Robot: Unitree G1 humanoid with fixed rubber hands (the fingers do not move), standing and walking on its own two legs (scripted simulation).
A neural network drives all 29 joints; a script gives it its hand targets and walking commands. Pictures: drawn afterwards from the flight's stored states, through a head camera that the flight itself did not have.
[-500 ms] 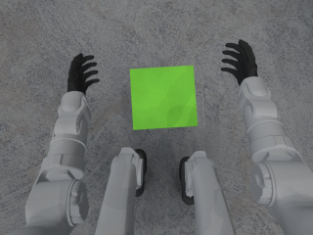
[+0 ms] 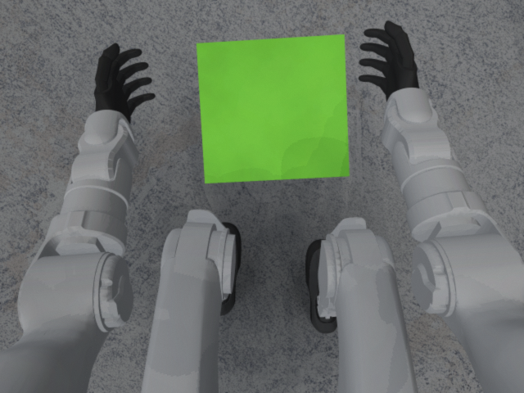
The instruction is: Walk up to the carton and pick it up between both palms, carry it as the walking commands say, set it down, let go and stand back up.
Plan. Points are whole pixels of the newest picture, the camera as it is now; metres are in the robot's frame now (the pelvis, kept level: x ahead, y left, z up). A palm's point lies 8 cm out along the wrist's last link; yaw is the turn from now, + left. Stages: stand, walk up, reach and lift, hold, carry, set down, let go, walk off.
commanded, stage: reach and lift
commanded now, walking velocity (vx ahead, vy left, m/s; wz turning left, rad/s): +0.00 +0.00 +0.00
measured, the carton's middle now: (272, 124) +0.47 +0.02 -0.30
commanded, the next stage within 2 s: none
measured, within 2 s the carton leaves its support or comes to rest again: leaves its support in 1.82 s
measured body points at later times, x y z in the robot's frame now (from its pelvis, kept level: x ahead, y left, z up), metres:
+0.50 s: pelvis +0.00 +0.01 -0.05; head +0.35 +0.02 +0.22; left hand +0.47 +0.23 -0.24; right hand +0.52 -0.15 -0.24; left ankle +0.13 +0.12 -0.39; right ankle +0.10 -0.11 -0.39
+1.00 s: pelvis +0.00 +0.00 -0.05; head +0.35 +0.01 +0.22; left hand +0.49 +0.22 -0.24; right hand +0.52 -0.13 -0.24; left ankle +0.13 +0.12 -0.39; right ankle +0.10 -0.11 -0.39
